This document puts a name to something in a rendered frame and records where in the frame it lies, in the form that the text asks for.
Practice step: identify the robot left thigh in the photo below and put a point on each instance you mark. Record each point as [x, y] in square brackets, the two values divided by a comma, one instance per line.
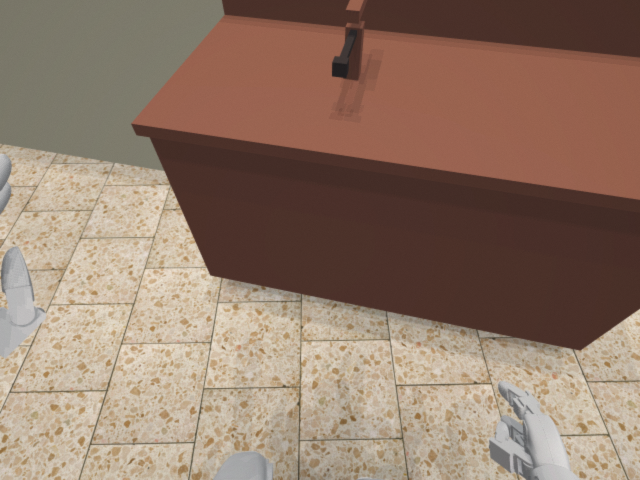
[245, 466]

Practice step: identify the robot left hand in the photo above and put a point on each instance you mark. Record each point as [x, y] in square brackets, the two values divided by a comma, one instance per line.
[22, 318]

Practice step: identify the counter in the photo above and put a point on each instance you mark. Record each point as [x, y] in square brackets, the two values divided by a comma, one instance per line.
[479, 165]

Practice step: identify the tap lever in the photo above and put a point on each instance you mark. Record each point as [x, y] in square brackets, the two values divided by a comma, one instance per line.
[340, 65]

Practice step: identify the robot right hand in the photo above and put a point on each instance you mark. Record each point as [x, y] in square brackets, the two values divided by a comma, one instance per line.
[535, 443]

